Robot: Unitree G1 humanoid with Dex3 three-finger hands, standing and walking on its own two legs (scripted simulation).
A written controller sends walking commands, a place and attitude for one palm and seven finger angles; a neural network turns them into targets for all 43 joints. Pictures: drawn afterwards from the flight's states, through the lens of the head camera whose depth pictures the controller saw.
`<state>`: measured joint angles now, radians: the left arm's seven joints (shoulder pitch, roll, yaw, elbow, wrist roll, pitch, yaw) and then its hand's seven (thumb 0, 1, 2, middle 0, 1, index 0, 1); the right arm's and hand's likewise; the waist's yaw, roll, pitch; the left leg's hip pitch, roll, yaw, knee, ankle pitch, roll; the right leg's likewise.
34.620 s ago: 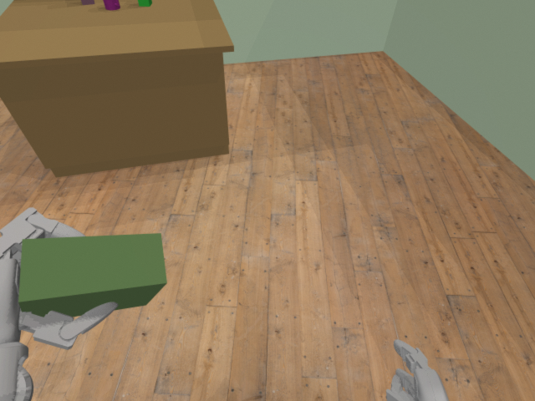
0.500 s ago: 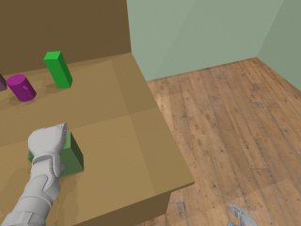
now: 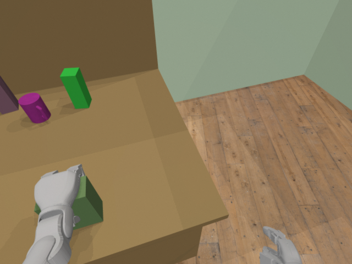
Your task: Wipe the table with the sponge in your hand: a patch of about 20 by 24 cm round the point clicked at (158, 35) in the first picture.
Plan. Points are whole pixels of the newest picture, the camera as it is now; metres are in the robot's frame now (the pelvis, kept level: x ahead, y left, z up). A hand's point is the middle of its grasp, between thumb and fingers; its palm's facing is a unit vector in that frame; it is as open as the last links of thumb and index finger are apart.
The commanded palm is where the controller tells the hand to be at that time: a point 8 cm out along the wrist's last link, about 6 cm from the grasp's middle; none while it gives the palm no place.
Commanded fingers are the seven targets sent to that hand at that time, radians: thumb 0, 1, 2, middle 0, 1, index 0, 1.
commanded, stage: wipe back along the first lane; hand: left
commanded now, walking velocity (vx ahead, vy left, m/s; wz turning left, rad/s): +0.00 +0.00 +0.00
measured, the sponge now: (76, 209) +0.25 +0.29 -0.05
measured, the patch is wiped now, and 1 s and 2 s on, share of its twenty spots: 1.00 1.00 1.00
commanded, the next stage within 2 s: lift the sponge slowly off the table in 0.24 s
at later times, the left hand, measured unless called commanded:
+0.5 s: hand (67, 213) +0.22 +0.28 +0.00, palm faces -0.04 -0.07 -1.00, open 10.2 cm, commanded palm +0.18 +0.27 +0.04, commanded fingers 0.00 0.10 1.30 -1.20 -1.60 -1.20 -1.60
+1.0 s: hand (65, 216) +0.21 +0.28 +0.01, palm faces -0.08 -0.11 -0.99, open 10.2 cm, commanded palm +0.18 +0.27 +0.08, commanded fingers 0.00 0.10 1.30 -1.20 -1.60 -1.20 -1.60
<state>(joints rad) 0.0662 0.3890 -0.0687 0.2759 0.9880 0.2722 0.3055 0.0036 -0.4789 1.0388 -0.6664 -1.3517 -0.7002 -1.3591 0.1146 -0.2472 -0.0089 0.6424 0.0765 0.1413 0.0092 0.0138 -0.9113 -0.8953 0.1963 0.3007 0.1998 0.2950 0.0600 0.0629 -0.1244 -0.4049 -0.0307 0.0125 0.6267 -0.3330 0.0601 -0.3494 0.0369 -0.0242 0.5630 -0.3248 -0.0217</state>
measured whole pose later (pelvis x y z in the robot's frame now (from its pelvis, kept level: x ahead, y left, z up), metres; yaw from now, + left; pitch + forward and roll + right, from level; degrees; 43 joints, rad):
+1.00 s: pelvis -0.01 -0.01 +0.01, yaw +0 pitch +2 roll -1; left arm 0.16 0.39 -0.08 0.17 0.96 0.25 0.22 -0.01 -0.48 1.04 -0.68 -1.35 -0.71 -1.35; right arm 0.07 -0.24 -0.02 0.68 0.06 0.11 -0.02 0.02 -0.91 -0.90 0.20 0.30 0.20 0.30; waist 0.09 0.07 -0.06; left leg -0.29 -0.03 0.01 0.55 -0.29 0.05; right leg -0.24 0.04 -0.02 0.50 -0.29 -0.03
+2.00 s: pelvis -0.02 -0.02 +0.02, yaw +0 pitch -3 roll -1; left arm 0.15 0.45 -0.07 -0.02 0.91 0.30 0.07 -0.01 -0.50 1.04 -0.70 -1.33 -0.74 -1.33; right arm 0.02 -0.25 0.02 0.69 0.06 0.12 -0.02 0.02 -0.91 -0.90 0.20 0.30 0.20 0.30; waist 0.11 0.10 -0.01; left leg -0.13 -0.03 0.00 0.42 -0.22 0.04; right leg -0.09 0.04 -0.02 0.37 -0.23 -0.04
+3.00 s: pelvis -0.03 -0.02 +0.02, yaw +1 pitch -5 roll -1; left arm 0.19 0.49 -0.04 -0.17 0.87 0.31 -0.01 -0.01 -0.51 1.04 -0.71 -1.32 -0.74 -1.33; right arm 0.00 -0.26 0.03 0.67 0.06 0.10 -0.03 0.02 -0.91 -0.90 0.20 0.30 0.20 0.30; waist 0.12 0.12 0.01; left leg -0.12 -0.03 0.00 0.41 -0.20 0.03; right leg -0.07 0.05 -0.03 0.37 -0.21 -0.05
